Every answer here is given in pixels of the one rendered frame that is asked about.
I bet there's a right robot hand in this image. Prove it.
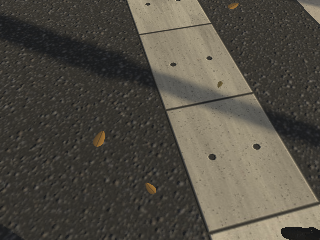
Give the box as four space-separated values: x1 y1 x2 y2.
281 227 320 240

